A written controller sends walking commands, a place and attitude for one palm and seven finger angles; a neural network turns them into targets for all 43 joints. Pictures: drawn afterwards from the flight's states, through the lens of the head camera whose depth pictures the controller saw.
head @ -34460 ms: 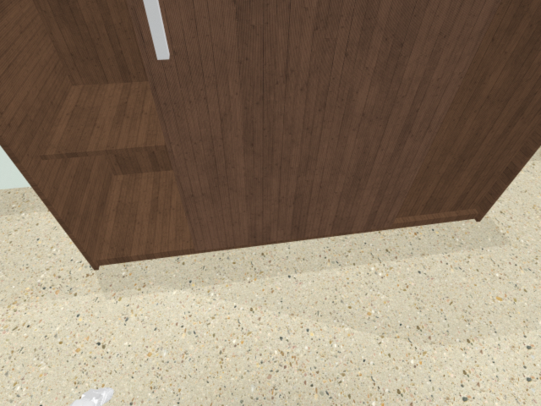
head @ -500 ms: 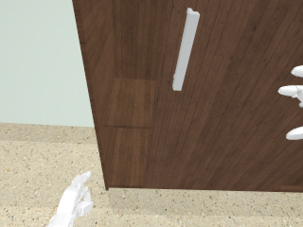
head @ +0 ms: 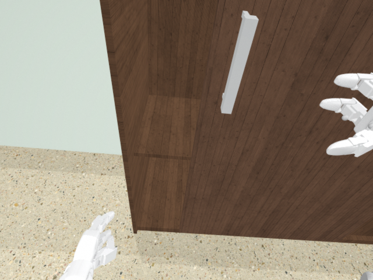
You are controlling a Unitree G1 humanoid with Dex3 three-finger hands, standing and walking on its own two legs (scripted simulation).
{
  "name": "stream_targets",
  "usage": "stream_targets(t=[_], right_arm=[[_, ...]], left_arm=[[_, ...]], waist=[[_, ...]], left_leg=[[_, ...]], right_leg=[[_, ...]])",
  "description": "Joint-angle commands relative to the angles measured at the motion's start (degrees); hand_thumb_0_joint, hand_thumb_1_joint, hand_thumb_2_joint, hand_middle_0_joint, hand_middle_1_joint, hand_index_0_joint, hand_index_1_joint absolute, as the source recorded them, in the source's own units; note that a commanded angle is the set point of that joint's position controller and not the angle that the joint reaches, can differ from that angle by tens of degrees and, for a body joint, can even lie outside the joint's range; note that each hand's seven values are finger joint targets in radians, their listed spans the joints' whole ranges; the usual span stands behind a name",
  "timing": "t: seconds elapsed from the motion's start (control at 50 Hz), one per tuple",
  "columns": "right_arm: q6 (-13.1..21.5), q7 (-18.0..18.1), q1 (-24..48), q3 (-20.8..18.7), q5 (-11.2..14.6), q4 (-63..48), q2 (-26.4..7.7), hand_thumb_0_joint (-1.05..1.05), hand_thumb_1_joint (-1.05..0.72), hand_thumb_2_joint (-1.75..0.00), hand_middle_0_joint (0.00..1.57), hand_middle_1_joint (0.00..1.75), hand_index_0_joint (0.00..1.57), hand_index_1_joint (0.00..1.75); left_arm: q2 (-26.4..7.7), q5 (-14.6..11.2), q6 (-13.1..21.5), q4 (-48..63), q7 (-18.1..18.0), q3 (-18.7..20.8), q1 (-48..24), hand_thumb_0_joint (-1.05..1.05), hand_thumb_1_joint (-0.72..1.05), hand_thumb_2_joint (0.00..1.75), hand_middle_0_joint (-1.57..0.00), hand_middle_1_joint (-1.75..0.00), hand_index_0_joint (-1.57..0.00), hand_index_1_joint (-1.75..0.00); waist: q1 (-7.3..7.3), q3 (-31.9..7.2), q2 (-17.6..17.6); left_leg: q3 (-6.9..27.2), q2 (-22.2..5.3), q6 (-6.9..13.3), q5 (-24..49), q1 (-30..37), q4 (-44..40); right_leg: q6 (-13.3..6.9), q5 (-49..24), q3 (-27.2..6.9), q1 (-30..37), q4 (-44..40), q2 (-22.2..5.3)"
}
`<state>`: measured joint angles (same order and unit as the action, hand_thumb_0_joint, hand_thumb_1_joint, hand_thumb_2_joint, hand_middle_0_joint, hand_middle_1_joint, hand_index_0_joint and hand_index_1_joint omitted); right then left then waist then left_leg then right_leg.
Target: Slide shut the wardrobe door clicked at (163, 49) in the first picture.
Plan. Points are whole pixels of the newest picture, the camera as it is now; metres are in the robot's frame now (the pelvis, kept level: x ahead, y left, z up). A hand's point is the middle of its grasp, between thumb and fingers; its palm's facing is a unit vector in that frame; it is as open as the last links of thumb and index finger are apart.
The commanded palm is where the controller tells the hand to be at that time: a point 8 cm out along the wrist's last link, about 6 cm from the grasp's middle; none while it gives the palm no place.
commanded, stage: move the hooked fingers beside the handle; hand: right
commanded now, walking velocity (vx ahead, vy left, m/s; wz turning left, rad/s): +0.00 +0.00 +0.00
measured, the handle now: (235, 66) +0.52 -0.09 +0.25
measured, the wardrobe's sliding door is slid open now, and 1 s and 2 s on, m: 0.23 0.23 0.23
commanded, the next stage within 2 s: none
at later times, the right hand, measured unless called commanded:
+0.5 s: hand (306, 100) +0.37 -0.20 +0.26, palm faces +0.02 +1.00 -0.05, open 14.0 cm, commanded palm +0.35 -0.25 +0.26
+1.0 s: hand (283, 84) +0.43 -0.17 +0.26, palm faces +0.03 +1.00 -0.01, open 14.0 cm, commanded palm +0.41 -0.22 +0.26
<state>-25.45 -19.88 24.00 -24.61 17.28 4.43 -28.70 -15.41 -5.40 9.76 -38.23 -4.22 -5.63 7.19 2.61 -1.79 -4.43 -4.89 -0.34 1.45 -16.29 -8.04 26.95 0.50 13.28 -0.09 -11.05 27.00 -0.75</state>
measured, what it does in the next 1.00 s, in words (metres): stands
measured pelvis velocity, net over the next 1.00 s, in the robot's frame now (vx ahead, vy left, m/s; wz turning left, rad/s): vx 0.01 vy -0.01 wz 0.02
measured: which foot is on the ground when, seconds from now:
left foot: down 0.00-1.00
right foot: down 0.00-1.00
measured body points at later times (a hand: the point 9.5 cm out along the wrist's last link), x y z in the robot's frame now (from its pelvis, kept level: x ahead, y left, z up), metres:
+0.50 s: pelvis +0.00 -0.01 +0.00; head -0.02 +0.02 +0.45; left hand +0.20 +0.22 -0.08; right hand +0.37 -0.25 +0.27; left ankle -0.02 +0.10 -0.74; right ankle +0.02 -0.13 -0.74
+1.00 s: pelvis +0.01 -0.01 +0.00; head +0.00 +0.01 +0.45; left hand +0.16 +0.24 -0.10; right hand +0.42 -0.22 +0.26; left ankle -0.02 +0.10 -0.74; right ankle +0.02 -0.13 -0.74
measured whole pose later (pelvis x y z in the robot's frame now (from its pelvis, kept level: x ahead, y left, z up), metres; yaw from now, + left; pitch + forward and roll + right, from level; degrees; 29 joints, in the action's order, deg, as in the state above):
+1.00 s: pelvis +0.01 -0.01 +0.00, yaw +1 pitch -1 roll +0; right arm -21.0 -6.5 44.8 -15.1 10.8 26.3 -20.5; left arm -14.8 -4.2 6.9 -40.9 -4.3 -3.1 11.5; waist -0.2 -1.5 -2.8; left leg -3.5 -0.1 0.9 -14.7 -8.5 23.8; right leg -0.1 12.8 1.2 -11.4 24.9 -0.9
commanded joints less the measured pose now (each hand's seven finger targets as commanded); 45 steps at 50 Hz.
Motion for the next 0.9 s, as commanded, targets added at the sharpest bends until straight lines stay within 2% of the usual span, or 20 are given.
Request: stream_targets(t=[0.0,0.02,0.04,0.12,0.2,0.24,0.28,0.32,0.42,0.44,0.48,0.52,0.56,0.58,0.62,0.68,0.72,0.76,0.82,0.88], right_arm=[[3.8,1.9,22.7,-3.2,0.4,-14.2,-14.2,0.0,0.5,-0.3,0.3,1.2,0.3,1.2],[3.9,2.0,22.6,-1.6,0.7,-12.6,-12.3,0.0,0.5,-0.3,0.3,1.2,0.3,1.2],[4.2,2.3,23.8,-2.5,0.7,-11.4,-13.3,0.0,0.5,-0.3,0.3,1.2,0.3,1.2],[3.5,3.9,27.3,-0.7,-0.5,-8.9,-12.4,0.0,0.5,-0.3,0.3,1.2,0.3,1.2],[4.0,5.3,31.5,0.8,-1.1,-10.3,-11.0,0.0,0.5,-0.3,0.3,1.2,0.3,1.2],[4.7,5.9,30.8,0.9,-1.0,-9.9,-10.2,0.0,0.5,-0.3,0.3,1.2,0.3,1.2],[4.6,6.2,31.4,1.9,-1.3,-9.0,-9.0,0.0,0.5,-0.3,0.3,1.2,0.3,1.2],[3.9,6.9,29.9,2.0,-1.6,-6.5,-8.5,0.0,0.5,-0.3,0.3,1.2,0.3,1.2],[3.4,8.9,33.9,3.2,-2.5,-5.3,-7.8,0.0,0.5,-0.3,0.3,1.2,0.3,1.2],[3.8,9.1,36.4,4.9,-2.6,-6.4,-6.3,0.0,0.5,-0.3,0.3,1.2,0.3,1.2],[4.1,10.0,36.7,3.3,-2.9,-5.7,-7.6,0.0,0.5,-0.3,0.3,1.2,0.3,1.2],[4.2,10.4,37.5,4.1,-3.1,-2.6,-6.9,0.0,0.5,-0.3,0.3,1.2,0.3,1.2],[4.6,10.8,39.6,3.8,-3.6,-1.0,-7.6,0.0,0.5,-0.3,0.3,1.2,0.3,1.2],[4.7,10.8,40.4,5.7,-3.9,-1.8,-5.6,0.0,0.5,-0.3,0.3,1.2,0.3,1.2],[5.4,11.3,42.3,7.3,-4.1,-1.4,-3.9,0.0,0.5,-0.3,0.3,1.2,0.3,1.2],[5.7,11.8,42.3,5.6,-4.1,0.6,-4.9,0.0,0.5,-0.3,0.3,1.2,0.3,1.2],[5.6,12.2,42.4,6.4,-4.3,2.7,-3.8,0.0,0.5,-0.3,0.3,1.2,0.3,1.2],[5.6,12.9,43.3,4.4,-4.6,4.7,-6.1,0.0,0.5,-0.3,0.3,1.2,0.3,1.2],[6.3,13.3,44.5,5.4,-5.4,6.3,-5.7,0.0,0.5,-0.3,0.3,1.2,0.3,1.2],[7.6,13.5,49.5,7.1,-5.5,8.6,-4.2,0.0,0.5,-0.3,0.3,1.2,0.3,1.2]], left_arm=[[-5.4,-0.4,2.9,10.4,-0.5,2.4,-10.2,0.0,0.9,0.9,-0.2,-0.3,-0.2,-0.3],[-5.3,-0.2,2.9,10.0,-0.5,2.3,-10.1,0.0,0.9,0.9,-0.2,-0.3,-0.2,-0.3],[-5.7,-0.3,2.9,9.3,-0.7,2.5,-9.9,0.0,0.9,0.9,-0.2,-0.3,-0.2,-0.3],[-5.7,-0.2,2.6,8.6,-1.0,2.6,-9.5,0.0,0.9,0.9,-0.2,-0.3,-0.2,-0.3],[-5.4,0.0,2.7,8.8,-1.1,2.8,-9.4,0.0,0.9,0.9,-0.2,-0.3,-0.2,-0.3],[-5.4,0.1,2.6,8.6,-0.9,2.7,-9.3,0.0,0.9,0.9,-0.2,-0.3,-0.2,-0.3],[-5.3,0.1,2.4,8.5,-0.9,2.8,-9.3,0.0,0.9,0.9,-0.2,-0.3,-0.2,-0.3],[-5.2,0.2,1.9,8.2,-0.7,2.8,-9.0,0.0,0.9,0.9,-0.2,-0.3,-0.2,-0.3],[-5.1,0.2,1.2,8.0,-0.6,3.0,-8.6,0.0,0.9,0.9,-0.2,-0.3,-0.2,-0.3],[-5.0,0.1,1.3,8.0,-0.6,3.0,-8.8,0.0,0.9,0.9,-0.2,-0.3,-0.2,-0.3],[-5.1,0.4,1.2,8.1,-0.6,3.0,-8.4,0.0,0.9,0.9,-0.2,-0.3,-0.2,-0.3],[-5.0,0.5,0.8,7.3,-0.8,3.1,-7.7,0.0,0.9,0.9,-0.2,-0.3,-0.2,-0.3],[-5.3,0.5,0.8,7.1,-0.8,3.2,-7.1,0.0,0.9,0.9,-0.2,-0.3,-0.2,-0.3],[-4.9,0.4,0.7,7.4,-0.8,3.2,-7.3,0.0,0.9,0.9,-0.2,-0.3,-0.2,-0.3],[-4.8,0.5,0.7,7.2,-0.7,3.4,-6.9,0.0,0.9,0.9,-0.2,-0.3,-0.2,-0.3],[-5.1,0.7,0.7,6.8,-0.7,3.7,-5.9,0.0,0.9,0.9,-0.2,-0.3,-0.2,-0.3],[-5.0,0.7,0.4,6.5,-0.6,3.7,-5.6,0.0,0.9,0.9,-0.2,-0.3,-0.2,-0.3],[-5.3,0.8,0.2,6.2,-0.6,4.0,-4.9,0.0,0.9,0.9,-0.2,-0.3,-0.2,-0.3],[-5.2,0.8,-0.3,6.2,-0.5,4.1,-4.4,0.0,0.9,0.9,-0.2,-0.3,-0.2,-0.3],[-5.4,0.7,0.0,5.7,-0.7,4.5,-3.2,0.0,0.9,0.9,-0.2,-0.3,-0.2,-0.3]], waist=[[0.56,-14.9,0.3],[0.34,-12.8,2.2],[-0.03,-11.9,2.6],[0.05,-11.6,0.8],[-0.33,-15.3,0.7],[-0.25,-14.7,2.8],[-0.19,-15.0,1.3],[0.17,-13.7,2.5],[-0.41,-13.0,3.1],[-1.05,-13.5,1.8],[-0.57,-15.9,3.1],[-0.9,-14.2,4.6],[-1.2,-14.3,3.9],[-1.4,-14.8,1.7],[-1.64,-15.2,1.6],[-1.54,-17.0,4.2],[-1.43,-15.5,4.4],[-1.44,-15.6,4.9],[-1.6,-14.9,3.9],[-3.1,-15.2,4.6]], left_leg=[[1.9,-0.4,-0.6,18.0,-0.4,-3.2],[1.9,-0.5,-0.7,16.6,-1.3,-4.0],[2.0,-0.4,-0.8,16.2,-1.6,-4.2],[2.3,-0.5,-0.6,14.4,-2.2,-4.6],[2.3,-0.5,-0.5,16.4,-0.8,-4.0],[2.1,-0.4,-0.4,17.3,-0.1,-4.0],[2.0,-0.4,-0.3,18.4,-0.1,-3.6],[2.0,-0.3,-0.3,17.9,-0.2,-4.1],[2.1,-0.1,-0.3,16.2,-0.7,-4.7],[2.3,-0.2,-0.3,16.4,-0.9,-4.8],[2.4,-0.1,-0.3,18.0,0.5,-4.3],[2.4,0.0,-0.4,17.4,0.1,-5.0],[2.7,-0.1,-0.3,18.2,0.4,-5.0],[2.7,-0.1,-0.2,18.3,-0.1,-4.9],[2.6,-0.1,-0.1,18.1,0.3,-5.0],[2.5,0.2,-0.2,20.5,1.0,-4.8],[2.4,0.2,-0.1,20.2,1.1,-5.0],[2.8,0.2,-0.3,19.7,1.0,-5.4],[2.9,0.2,-0.2,19.4,1.1,-5.5],[3.1,0.4,-0.4,18.6,-0.4,-5.9]], right_leg=[[-2.4,-13.3,-1.6,9.4,-1.7,1.2],[-2.5,-11.9,-1.6,8.5,-1.7,1.1],[-2.6,-11.1,-1.8,8.1,-2.0,1.0],[-2.5,-10.2,-1.6,8.2,-2.2,1.2],[-2.6,-12.1,-1.8,10.1,-2.2,1.3],[-2.6,-12.6,-1.8,9.4,-2.3,1.2],[-2.5,-13.6,-1.6,9.9,-2.4,1.2],[-2.4,-13.4,-1.4,9.0,-2.4,1.0],[-2.4,-12.3,-1.3,8.6,-2.9,0.9],[-2.4,-12.3,-1.3,9.3,-3.0,0.9],[-2.5,-13.6,-1.3,9.7,-2.9,1.0],[-2.5,-13.0,-1.0,8.9,-2.9,0.9],[-2.5,-13.4,-1.0,8.8,-3.1,0.9],[-2.5,-13.7,-0.7,9.7,-3.0,0.9],[-2.4,-13.9,-0.9,9.9,-3.0,0.8],[-2.6,-15.6,-0.8,10.4,-2.9,0.8],[-2.5,-15.3,-0.7,9.2,-3.0,0.9],[-2.7,-14.4,-0.4,8.5,-3.3,0.9],[-2.6,-14.4,-0.2,7.9,-3.2,0.8],[-3.0,-13.5,-0.1,8.6,-3.3,0.7]])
